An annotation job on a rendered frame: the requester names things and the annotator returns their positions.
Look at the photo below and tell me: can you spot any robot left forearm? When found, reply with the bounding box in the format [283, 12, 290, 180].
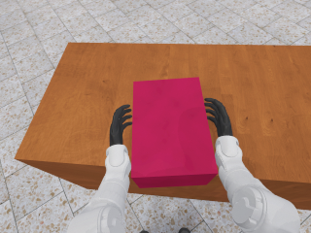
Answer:
[66, 144, 131, 233]

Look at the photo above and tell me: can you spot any carton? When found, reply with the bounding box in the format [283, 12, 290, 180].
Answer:
[131, 77, 219, 188]

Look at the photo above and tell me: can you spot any right robot hand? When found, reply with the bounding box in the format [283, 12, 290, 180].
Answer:
[204, 98, 233, 137]

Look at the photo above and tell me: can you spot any robot right forearm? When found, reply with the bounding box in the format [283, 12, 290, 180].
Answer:
[215, 135, 300, 227]

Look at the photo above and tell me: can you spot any pedestal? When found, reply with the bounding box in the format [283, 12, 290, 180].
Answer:
[14, 42, 311, 211]

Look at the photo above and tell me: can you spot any robot right upper arm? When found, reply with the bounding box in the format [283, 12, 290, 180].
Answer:
[231, 186, 300, 233]

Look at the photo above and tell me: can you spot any left robot hand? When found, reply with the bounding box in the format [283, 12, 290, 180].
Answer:
[109, 104, 132, 146]

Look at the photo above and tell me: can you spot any robot left upper arm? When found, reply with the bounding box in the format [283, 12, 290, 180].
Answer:
[67, 205, 125, 233]

